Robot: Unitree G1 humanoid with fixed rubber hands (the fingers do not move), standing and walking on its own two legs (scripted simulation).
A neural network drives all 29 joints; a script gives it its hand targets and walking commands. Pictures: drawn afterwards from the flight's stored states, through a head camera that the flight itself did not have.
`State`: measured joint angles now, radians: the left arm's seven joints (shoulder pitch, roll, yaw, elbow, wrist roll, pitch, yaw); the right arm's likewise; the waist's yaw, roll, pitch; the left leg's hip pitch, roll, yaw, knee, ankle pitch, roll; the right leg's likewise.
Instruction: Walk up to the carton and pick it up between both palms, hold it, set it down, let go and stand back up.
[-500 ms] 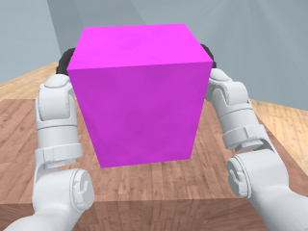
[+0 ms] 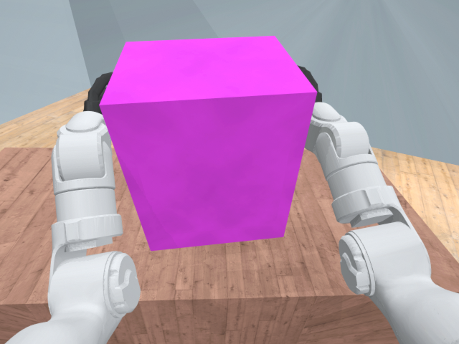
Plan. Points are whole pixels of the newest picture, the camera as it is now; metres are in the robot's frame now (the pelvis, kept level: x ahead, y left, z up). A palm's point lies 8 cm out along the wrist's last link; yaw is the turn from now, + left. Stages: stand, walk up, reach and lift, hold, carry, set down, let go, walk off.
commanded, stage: hold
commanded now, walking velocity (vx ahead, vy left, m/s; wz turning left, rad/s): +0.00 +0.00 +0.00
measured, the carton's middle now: (210, 146) +0.36 +0.01 +0.23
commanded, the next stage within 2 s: set down in 0.38 s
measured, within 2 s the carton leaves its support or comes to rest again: neither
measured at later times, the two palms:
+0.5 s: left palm (98, 112) +0.36 +0.18 +0.30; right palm (314, 108) +0.36 -0.15 +0.30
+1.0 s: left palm (108, 134) +0.38 +0.18 +0.25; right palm (302, 142) +0.37 -0.15 +0.23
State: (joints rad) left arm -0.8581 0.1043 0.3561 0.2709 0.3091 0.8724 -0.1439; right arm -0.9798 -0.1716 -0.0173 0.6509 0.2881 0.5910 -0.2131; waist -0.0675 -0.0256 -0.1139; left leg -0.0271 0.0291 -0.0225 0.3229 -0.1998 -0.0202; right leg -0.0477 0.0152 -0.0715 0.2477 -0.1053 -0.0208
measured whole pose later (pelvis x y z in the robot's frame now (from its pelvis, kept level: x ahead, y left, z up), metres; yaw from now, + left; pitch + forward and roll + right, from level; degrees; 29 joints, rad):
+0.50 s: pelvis +0.00 +0.00 +0.00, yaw +0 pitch -6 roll -1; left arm -0.89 0.11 0.37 0.26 0.32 0.87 -0.15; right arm -0.98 -0.16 -0.05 0.62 0.23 0.59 -0.19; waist -0.08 -0.02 -0.11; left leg -0.03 0.03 -0.03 0.32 -0.19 -0.02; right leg -0.05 0.01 -0.07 0.25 -0.10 -0.02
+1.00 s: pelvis +0.01 +0.01 +0.00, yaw +2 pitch -11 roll -1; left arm -0.76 0.04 0.35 0.16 0.37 0.62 -0.18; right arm -0.74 -0.06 -0.12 0.53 0.11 0.18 -0.16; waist -0.10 -0.07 0.07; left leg 0.09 0.01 -0.05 0.31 -0.21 -0.01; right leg 0.09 0.00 -0.09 0.23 -0.13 -0.01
